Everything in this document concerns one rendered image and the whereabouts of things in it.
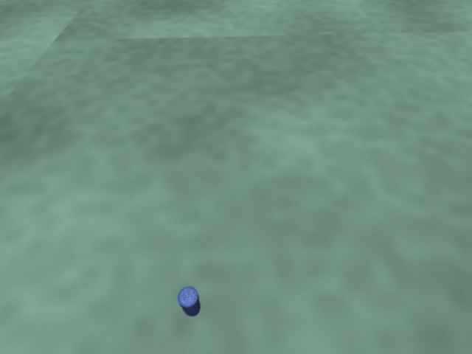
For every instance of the cup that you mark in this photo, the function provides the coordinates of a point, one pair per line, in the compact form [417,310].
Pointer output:
[189,300]

